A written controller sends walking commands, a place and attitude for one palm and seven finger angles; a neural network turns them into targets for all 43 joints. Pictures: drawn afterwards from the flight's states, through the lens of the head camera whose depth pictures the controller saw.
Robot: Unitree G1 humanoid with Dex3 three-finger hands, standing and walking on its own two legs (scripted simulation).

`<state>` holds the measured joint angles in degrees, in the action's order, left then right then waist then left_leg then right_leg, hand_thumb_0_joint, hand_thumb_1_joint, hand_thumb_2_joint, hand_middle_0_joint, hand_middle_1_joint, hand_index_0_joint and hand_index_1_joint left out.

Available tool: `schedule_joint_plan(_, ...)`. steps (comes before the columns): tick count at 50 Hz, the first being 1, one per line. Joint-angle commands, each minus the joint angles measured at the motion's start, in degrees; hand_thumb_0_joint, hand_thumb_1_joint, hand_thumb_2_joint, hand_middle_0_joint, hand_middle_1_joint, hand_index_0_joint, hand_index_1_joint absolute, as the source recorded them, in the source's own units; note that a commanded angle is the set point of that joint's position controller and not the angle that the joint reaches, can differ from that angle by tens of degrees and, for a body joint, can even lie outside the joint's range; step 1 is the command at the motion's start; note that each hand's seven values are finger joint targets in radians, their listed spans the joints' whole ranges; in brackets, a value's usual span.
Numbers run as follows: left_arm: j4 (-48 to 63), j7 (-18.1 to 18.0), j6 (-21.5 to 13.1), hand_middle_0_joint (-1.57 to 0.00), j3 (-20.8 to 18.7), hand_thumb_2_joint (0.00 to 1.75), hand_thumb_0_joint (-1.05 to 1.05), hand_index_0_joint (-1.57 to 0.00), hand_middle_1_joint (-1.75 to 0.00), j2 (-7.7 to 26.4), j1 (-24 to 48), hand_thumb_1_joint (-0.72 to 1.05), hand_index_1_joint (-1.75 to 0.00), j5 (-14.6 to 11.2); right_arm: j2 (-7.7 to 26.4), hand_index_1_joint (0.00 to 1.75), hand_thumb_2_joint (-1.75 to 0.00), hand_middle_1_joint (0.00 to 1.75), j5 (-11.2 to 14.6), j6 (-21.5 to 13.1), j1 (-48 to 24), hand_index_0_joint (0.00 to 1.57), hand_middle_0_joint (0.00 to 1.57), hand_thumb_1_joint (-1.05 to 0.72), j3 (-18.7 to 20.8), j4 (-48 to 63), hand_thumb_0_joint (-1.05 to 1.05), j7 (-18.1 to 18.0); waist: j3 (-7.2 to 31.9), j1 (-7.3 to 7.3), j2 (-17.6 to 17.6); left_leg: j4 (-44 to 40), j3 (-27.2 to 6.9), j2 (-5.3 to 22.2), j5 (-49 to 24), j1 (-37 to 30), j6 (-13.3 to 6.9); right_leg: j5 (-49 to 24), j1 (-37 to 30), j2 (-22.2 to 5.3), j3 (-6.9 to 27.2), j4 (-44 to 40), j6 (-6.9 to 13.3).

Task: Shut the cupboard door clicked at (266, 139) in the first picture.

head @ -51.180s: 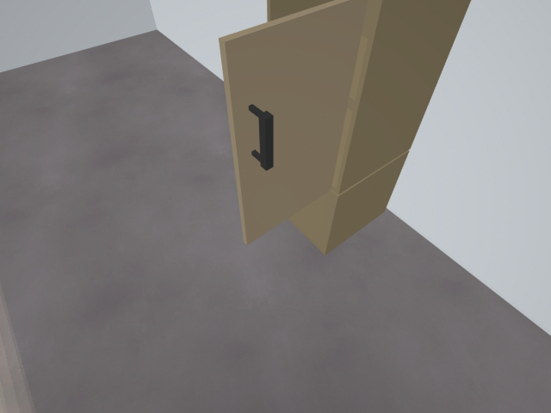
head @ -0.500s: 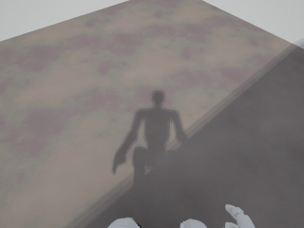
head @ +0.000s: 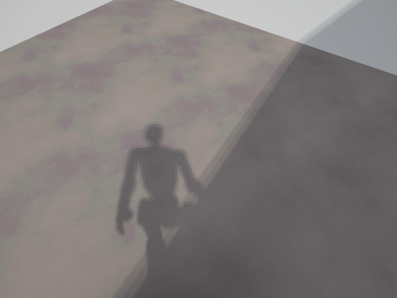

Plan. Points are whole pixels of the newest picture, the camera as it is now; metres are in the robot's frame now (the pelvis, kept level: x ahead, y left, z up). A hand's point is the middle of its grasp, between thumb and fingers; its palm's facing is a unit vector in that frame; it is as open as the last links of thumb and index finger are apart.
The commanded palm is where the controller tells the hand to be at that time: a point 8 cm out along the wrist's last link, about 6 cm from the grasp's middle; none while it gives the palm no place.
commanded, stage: turn to face it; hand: left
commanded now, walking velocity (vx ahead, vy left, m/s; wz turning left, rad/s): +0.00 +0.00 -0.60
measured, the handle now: out of the picture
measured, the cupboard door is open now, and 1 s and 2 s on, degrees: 17 17 17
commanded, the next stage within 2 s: none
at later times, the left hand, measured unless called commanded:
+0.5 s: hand (144, 276) +0.18 +0.13 -0.14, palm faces -0.30 -0.91 -0.27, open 7.4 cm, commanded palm none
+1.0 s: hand (152, 264) +0.20 +0.12 -0.15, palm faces -0.54 -0.81 -0.23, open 7.4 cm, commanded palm none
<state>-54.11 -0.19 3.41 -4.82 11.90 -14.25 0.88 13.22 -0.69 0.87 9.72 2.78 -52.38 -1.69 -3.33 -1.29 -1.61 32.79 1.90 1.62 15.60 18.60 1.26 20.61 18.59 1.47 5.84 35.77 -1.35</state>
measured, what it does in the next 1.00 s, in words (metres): steps on the spot, turning right: right foot, then left foot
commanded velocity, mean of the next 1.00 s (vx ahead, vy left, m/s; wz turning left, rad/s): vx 0.00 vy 0.00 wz -0.60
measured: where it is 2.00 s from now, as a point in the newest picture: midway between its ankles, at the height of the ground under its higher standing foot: outside the picture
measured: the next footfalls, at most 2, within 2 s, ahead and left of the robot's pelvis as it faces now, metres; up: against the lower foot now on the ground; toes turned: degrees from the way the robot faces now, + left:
right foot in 0.36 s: +0.02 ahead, -0.15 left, +0.00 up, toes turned -18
left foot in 0.72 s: +0.12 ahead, +0.09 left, +0.00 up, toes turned -23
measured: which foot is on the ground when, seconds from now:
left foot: down 0.00-0.36, up 0.38-0.70, down 0.72-1.00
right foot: up 0.00-0.34, down 0.36-0.72, up 0.74-1.00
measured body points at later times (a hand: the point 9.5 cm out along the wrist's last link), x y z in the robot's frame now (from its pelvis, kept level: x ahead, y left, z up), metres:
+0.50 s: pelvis +0.00 -0.02 +0.01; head +0.03 -0.06 +0.45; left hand +0.19 +0.18 -0.11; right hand -0.03 -0.30 -0.15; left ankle +0.02 +0.11 -0.66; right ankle -0.02 -0.13 -0.73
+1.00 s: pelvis +0.01 -0.01 +0.01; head +0.05 -0.03 +0.46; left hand +0.23 +0.16 -0.13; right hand -0.08 -0.25 -0.13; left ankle +0.08 +0.10 -0.73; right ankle -0.08 -0.10 -0.69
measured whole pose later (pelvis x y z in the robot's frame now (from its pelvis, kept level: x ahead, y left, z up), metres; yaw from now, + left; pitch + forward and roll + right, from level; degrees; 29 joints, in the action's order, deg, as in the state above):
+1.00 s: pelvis +0.01 -0.01 +0.01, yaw -36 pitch +1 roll -2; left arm -50.9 2.6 5.1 -5.2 14.7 -9.5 1.1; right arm 12.4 -1.9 1.2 12.4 1.7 -50.7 -1.0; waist -5.3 -0.4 1.2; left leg 31.3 10.7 9.1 16.5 14.4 1.8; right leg 25.3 22.2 -1.4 -3.8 47.5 -2.0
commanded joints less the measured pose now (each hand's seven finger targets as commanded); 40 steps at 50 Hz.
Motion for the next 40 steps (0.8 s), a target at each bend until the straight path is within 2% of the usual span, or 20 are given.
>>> schedule_joint_plan(1, 7.5, 0.5, -0.9, -0.20, -1.6, 0.90, 0.00, -0.20, -0.30, 6.8, 4.4, 0.90, -0.30, 0.5, 12.1, 0.30, -0.90, 0.30, -1.5, -1.5, 6.8, 0.20, 0.20, -0.90, 1.9, 3.1, 0.00, -1.1, 6.2, 3.30, 14.3, -14.1, -20.9, 24.4, -26.1, -12.9, -13.0, 15.0, 14.2, -1.0, -3.1, 28.4, -0.3)
schedule_joint_plan(3, 7.0, 1.4, -0.6, -0.20, -1.5, 0.90, 0.00, -0.20, -0.30, 6.3, 5.6, 0.90, -0.30, 0.3, 10.7, 0.30, -0.90, 0.30, -1.5, -1.3, 4.1, 0.20, 0.20, -0.90, 1.4, 4.2, 0.00, -1.2, 3.8, 2.04, 10.4, -12.1, -11.5, 19.8, -32.6, -11.9, -11.3, 10.2, 13.7, -2.7, -4.3, 29.4, -1.2)
schedule_joint_plan(5, 7.2, 2.0, 0.1, -0.20, -1.0, 0.90, 0.00, -0.20, -0.30, 5.6, 5.6, 0.90, -0.30, 0.1, 10.2, 0.30, -0.90, 0.30, -1.3, -1.2, 3.6, 0.20, 0.20, -0.90, 1.3, 4.1, 0.00, -1.2, 4.6, 1.68, 11.7, -11.4, -5.8, 17.7, -32.6, -13.1, -9.9, 7.5, 11.8, -3.0, -6.1, 25.6, -1.7)
schedule_joint_plan(12, 9.5, 2.5, 0.1, -0.20, -0.4, 0.90, 0.00, -0.20, -0.30, 5.6, 9.0, 0.90, -0.30, 0.3, 11.6, 0.30, -0.90, 0.30, -1.3, -0.7, 4.8, 0.20, 0.20, -0.90, 2.3, 3.2, 0.00, -0.2, 4.3, 2.94, 13.8, -10.5, 0.1, 19.2, -25.1, -11.3, -8.6, 4.0, 3.9, -2.2, -10.2, 10.1, -0.4)
schedule_joint_plan(15, 9.2, 2.3, -0.8, -0.20, -0.6, 0.90, 0.00, -0.20, -0.30, 6.6, 5.8, 0.90, -0.30, 0.4, 12.6, 0.30, -0.90, 0.30, -0.9, -0.5, 3.9, 0.20, 0.20, -0.90, 2.7, 3.3, 0.00, 0.2, 5.5, 1.06, 11.1, -3.6, 3.2, 18.0, -23.5, -9.1, -5.1, -5.8, -5.2, -1.3, -11.5, -4.6, 0.9)
schedule_joint_plan(16, 8.3, 2.0, -1.3, -0.20, -1.1, 0.90, 0.00, -0.20, -0.30, 9.0, 2.1, 0.90, -0.30, 0.6, 11.9, 0.30, -0.90, 0.30, -0.5, -0.4, 3.5, 0.20, 0.20, -0.90, 2.8, 3.7, 0.00, 0.6, 6.9, -0.72, 7.3, 2.6, 5.8, 15.9, -19.2, -5.1, -2.5, -12.7, -12.4, -2.9, -9.4, -10.7, 2.1)
schedule_joint_plan(17, 7.3, 1.4, -2.0, -0.20, -2.0, 0.90, 0.00, -0.20, -0.30, 14.2, -1.3, 0.90, -0.30, 1.1, 8.3, 0.30, -0.90, 0.30, 0.0, -0.2, 3.2, 0.20, 0.20, -0.90, 2.2, 5.2, 0.00, 0.9, 9.0, -2.30, -7.2, 14.2, 10.4, 9.5, -1.3, 5.8, 1.3, -25.4, -21.6, -14.6, 4.5, -15.4, 6.0)
schedule_joint_plan(18, 6.6, 0.8, -2.2, -0.20, -2.4, 0.90, 0.00, -0.20, -0.30, 17.8, -3.7, 0.90, -0.30, 0.5, 6.2, 0.30, -0.90, 0.30, -0.1, 0.3, -0.1, 0.20, 0.20, -0.90, 1.3, 7.8, 0.00, 0.8, 6.9, -3.77, -14.0, 26.7, 6.8, 2.8, 22.3, 15.5, 3.0, -41.7, -19.9, -24.0, 16.1, -15.7, 12.3)
schedule_joint_plan(19, 6.8, 0.0, -2.0, -0.20, -2.7, 0.90, 0.00, -0.20, -0.30, 17.8, -4.0, 0.90, -0.30, 0.3, 6.8, 0.30, -0.90, 0.30, -0.1, 1.0, -1.9, 0.20, 0.20, -0.90, 1.1, 8.2, 0.00, 0.1, 6.5, -3.82, -12.6, 33.0, -0.5, 3.7, 20.9, 18.2, 2.6, -40.2, -17.7, -23.4, 16.9, -15.7, 14.7)
schedule_joint_plan(20, 7.4, -0.5, -2.1, -0.20, -2.6, 0.90, 0.00, -0.20, -0.30, 16.3, -0.8, 0.90, -0.30, 0.4, 7.0, 0.30, -0.90, 0.30, 0.0, 0.8, -1.6, 0.20, 0.20, -0.90, 1.2, 7.6, 0.00, -0.3, 6.4, -2.23, -15.7, 36.0, -2.6, 4.0, 18.3, 20.9, 2.8, -37.0, -17.9, -21.4, 17.3, -15.5, 14.8)
schedule_joint_plan(22, 9.4, -0.7, -1.8, -0.20, -1.6, 0.90, 0.00, -0.20, -0.30, 12.9, 5.1, 0.90, -0.30, 0.3, 7.2, 0.30, -0.90, 0.30, -0.1, 0.9, -0.2, 0.20, 0.20, -0.90, 1.3, 6.1, 0.00, 0.2, 6.3, 0.69, -8.7, 34.5, -2.3, 5.1, 10.6, 16.2, 3.6, -32.1, -13.0, -16.5, 9.0, -14.1, 12.6)
schedule_joint_plan(23, 10.0, -0.6, -1.9, -0.20, -1.4, 0.90, 0.00, -0.20, -0.30, 12.5, 6.3, 0.90, -0.30, 0.4, 6.5, 0.30, -0.90, 0.30, -0.2, 1.2, 1.2, 0.20, 0.20, -0.90, 1.2, 5.6, 0.00, 0.5, 6.8, 1.66, -7.8, 32.5, -1.3, 4.5, 8.7, 13.6, 3.9, -30.1, -10.4, -15.1, 7.0, -14.4, 11.7)
schedule_joint_plan(27, 9.9, -0.2, -1.8, -0.20, -1.7, 0.90, 0.00, -0.20, -0.30, 13.0, 5.7, 0.90, -0.30, 0.8, 5.4, 0.30, -0.90, 0.30, -0.2, 1.3, 1.6, 0.20, 0.20, -0.90, 1.2, 5.9, 0.00, 0.9, 5.2, 1.48, -7.0, 23.2, 0.1, 2.1, 7.3, 9.2, 3.8, -19.8, -5.9, -13.4, 9.2, -16.2, 11.5)
schedule_joint_plan(30, 9.4, 0.0, -1.6, -0.20, -2.2, 0.90, 0.00, -0.20, -0.30, 13.4, 4.8, 0.90, -0.30, 1.0, 5.1, 0.30, -0.90, 0.30, 0.1, 0.7, 0.7, 0.20, 0.20, -0.90, 1.2, 6.9, 0.00, 0.7, 4.9, 0.81, -8.4, 13.3, -0.1, 0.7, 8.8, 5.4, 3.1, -17.9, -4.1, -13.4, 13.8, -15.4, 11.8)
schedule_joint_plan(33, 9.2, 0.2, -1.2, -0.20, -2.3, 0.90, 0.00, -0.20, -0.30, 12.7, 6.1, 0.90, -0.30, 0.5, 5.1, 0.30, -0.90, 0.30, 0.4, -0.3, 5.7, 0.20, 0.20, -0.90, 1.1, 5.5, 0.00, 0.1, 7.1, 3.19, -7.1, -2.2, 0.4, -0.6, 1.0, -4.5, 2.5, -18.6, -1.3, -10.7, 14.6, -10.8, 8.5)
schedule_joint_plan(34, 9.7, 0.3, -0.9, -0.20, -1.9, 0.90, 0.00, -0.20, -0.30, 10.8, 6.6, 0.90, -0.30, 0.0, 7.1, 0.30, -0.90, 0.30, 0.2, -0.9, 7.8, 0.20, 0.20, -0.90, 1.3, 4.8, 0.00, -0.3, 8.0, 4.16, -2.2, -10.3, -2.2, 2.5, -1.4, -11.6, 1.5, -13.7, 4.0, -7.2, 11.6, -7.0, 5.6)
schedule_joint_plan(35, 10.5, 0.8, -0.7, -0.20, -1.2, 0.90, 0.00, -0.20, -0.30, 7.0, 4.8, 0.90, -0.30, -0.5, 12.3, 0.30, -0.90, 0.30, -0.6, -1.5, 8.2, 0.20, 0.20, -0.90, 2.1, 5.0, 0.00, -0.5, 8.2, 3.81, 13.1, -16.5, -15.7, 15.5, -2.1, -16.9, -2.8, 0.4, 12.9, 0.9, 4.0, 3.7, 2.1)
schedule_joint_plan(36, 11.6, 1.1, -1.0, -0.20, -0.8, 0.90, 0.00, -0.20, -0.30, 6.9, 5.3, 0.90, -0.30, -0.1, 15.1, 0.30, -0.90, 0.30, -0.7, -1.1, 8.9, 0.20, 0.20, -0.90, 2.5, 6.2, 0.00, -0.6, 7.3, 4.11, 18.2, -17.8, -23.3, 25.5, -7.3, -14.1, -8.6, 14.1, 14.8, 1.5, -3.5, 16.7, 0.1)
schedule_joint_plan(37, 10.7, 1.3, -0.7, -0.20, -1.3, 0.90, 0.00, -0.20, -0.30, 8.1, 5.7, 0.90, -0.30, 0.6, 13.9, 0.30, -0.90, 0.30, -1.3, -1.4, 7.5, 0.20, 0.20, -0.90, 2.1, 6.1, 0.00, -0.7, 6.7, 3.90, 15.5, -17.9, -22.2, 25.5, -8.5, -10.5, -10.7, 13.5, 14.5, -0.2, -2.3, 25.6, -0.2)
schedule_joint_plan(40, 8.5, 2.5, -0.1, -0.20, -1.9, 0.90, 0.00, -0.20, -0.30, 7.4, 5.0, 0.90, -0.30, 0.4, 10.6, 0.30, -0.90, 0.30, -1.3, -1.3, 1.0, 0.20, 0.20, -0.90, 1.3, 7.4, 0.00, -1.0, 3.7, 0.97, 12.8, -14.8, -8.1, 18.5, -16.1, -8.1, -9.0, 6.6, 14.1, -2.8, -4.5, 31.3, -1.6)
